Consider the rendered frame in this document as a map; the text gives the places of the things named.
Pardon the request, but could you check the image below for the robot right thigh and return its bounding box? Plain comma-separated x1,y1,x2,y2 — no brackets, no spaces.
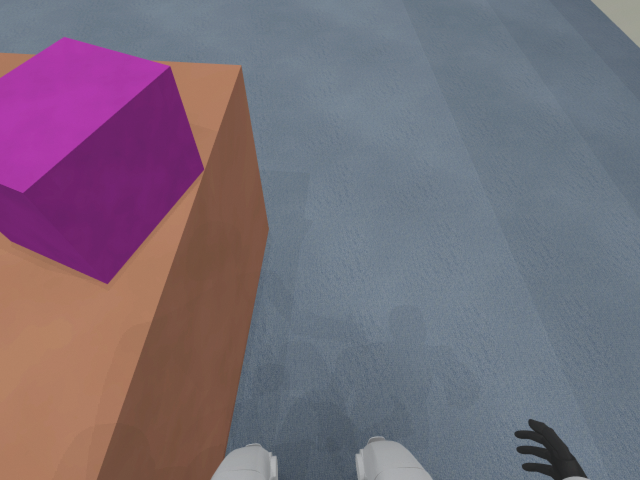
355,440,433,480

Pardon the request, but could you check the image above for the right robot shin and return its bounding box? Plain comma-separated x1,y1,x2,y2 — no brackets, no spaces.
367,436,386,445

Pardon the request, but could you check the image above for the robot right hand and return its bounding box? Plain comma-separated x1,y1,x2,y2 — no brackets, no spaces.
514,419,588,480

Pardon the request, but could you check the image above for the carton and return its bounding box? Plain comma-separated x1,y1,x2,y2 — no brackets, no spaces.
0,37,204,284

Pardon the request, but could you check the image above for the pedestal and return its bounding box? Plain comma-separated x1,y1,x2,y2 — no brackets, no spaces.
0,53,269,480

